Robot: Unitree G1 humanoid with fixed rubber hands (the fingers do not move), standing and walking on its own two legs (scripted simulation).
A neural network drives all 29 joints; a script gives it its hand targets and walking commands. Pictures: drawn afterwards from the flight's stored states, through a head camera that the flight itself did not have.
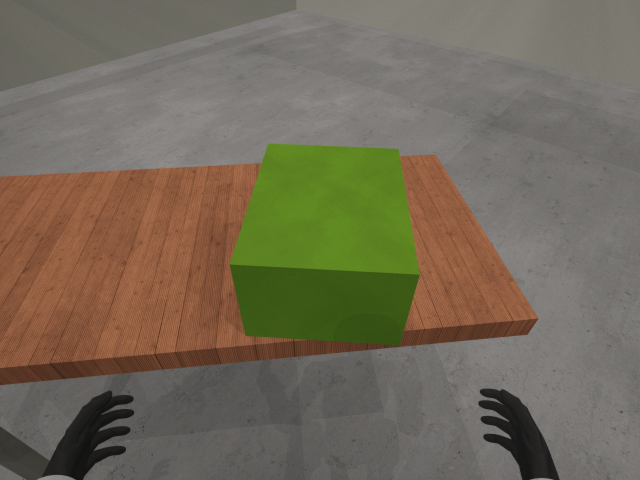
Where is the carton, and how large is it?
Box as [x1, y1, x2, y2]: [230, 144, 419, 344]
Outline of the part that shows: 268,144 230,261 230,268 245,335 399,344 419,273 398,149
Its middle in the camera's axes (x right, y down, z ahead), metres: +0.01 +0.00 +0.68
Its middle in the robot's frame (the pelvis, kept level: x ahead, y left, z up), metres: +0.53 -0.02 +0.01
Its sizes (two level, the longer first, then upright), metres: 0.319 0.251 0.172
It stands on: a table, 0.71 m high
